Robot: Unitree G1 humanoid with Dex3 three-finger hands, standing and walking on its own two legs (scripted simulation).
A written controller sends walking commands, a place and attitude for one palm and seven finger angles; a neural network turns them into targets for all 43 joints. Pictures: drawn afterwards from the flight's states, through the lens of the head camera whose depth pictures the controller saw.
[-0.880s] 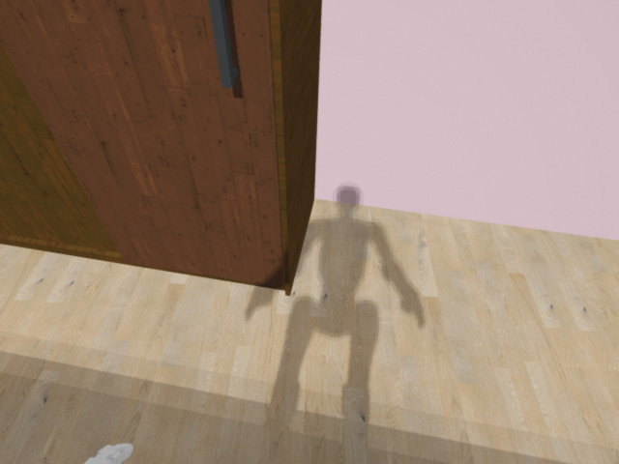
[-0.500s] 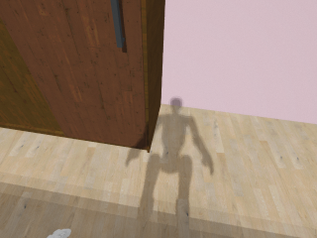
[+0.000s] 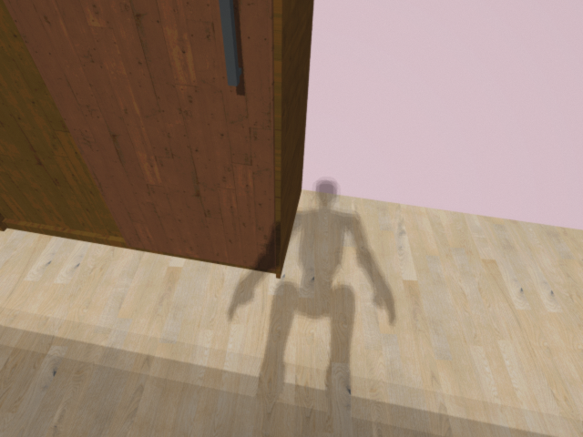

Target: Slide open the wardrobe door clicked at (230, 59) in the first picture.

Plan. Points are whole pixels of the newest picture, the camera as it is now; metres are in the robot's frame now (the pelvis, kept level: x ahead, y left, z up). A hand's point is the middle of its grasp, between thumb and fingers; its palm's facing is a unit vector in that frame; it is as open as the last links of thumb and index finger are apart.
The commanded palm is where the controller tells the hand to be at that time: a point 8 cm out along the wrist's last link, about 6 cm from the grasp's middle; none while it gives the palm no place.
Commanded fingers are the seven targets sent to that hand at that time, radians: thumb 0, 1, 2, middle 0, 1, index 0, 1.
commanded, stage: stand and wait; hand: right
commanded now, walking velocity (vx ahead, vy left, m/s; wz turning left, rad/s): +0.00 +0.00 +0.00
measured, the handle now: (231, 23) +0.84 +0.18 +0.21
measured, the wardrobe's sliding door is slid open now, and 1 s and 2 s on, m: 0.00 0.00 0.00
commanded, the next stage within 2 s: look at it before walking up in 0.02 s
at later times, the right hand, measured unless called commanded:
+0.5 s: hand out of the picture +0.08 -0.25 -0.16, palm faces -0.03 +0.94 -0.33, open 7.3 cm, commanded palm none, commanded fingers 0.00 -0.90 -0.90 0.20 0.30 0.20 0.30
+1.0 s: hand out of the picture +0.08 -0.23 -0.17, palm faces -0.07 +0.95 -0.31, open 7.3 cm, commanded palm none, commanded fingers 0.00 -0.90 -0.90 0.20 0.30 0.20 0.30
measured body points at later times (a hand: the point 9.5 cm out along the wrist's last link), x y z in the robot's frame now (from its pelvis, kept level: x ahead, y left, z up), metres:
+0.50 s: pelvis +0.01 +0.00 +0.00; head +0.02 +0.00 +0.45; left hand +0.09 +0.29 -0.13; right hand +0.08 -0.30 -0.13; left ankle +0.01 +0.12 -0.74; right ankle +0.00 -0.13 -0.74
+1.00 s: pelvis +0.01 +0.00 -0.01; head +0.02 +0.00 +0.44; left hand +0.09 +0.28 -0.14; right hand +0.08 -0.28 -0.15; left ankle +0.01 +0.12 -0.74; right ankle +0.01 -0.13 -0.74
